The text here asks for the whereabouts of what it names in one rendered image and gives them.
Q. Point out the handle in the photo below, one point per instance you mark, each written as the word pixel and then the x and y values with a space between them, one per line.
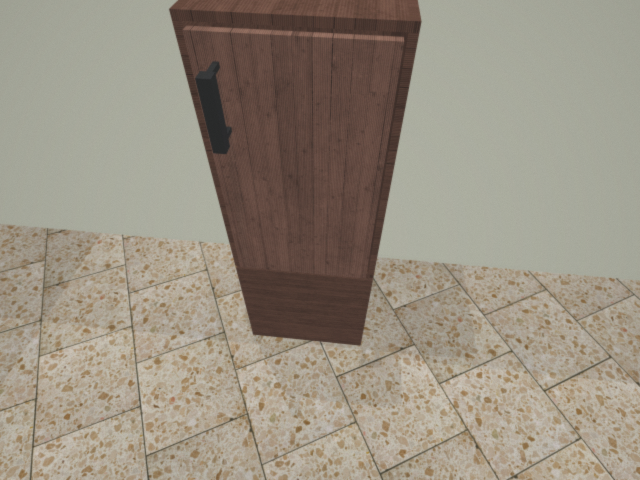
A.
pixel 210 99

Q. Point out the cupboard door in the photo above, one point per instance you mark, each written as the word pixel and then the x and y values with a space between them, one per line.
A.
pixel 310 114

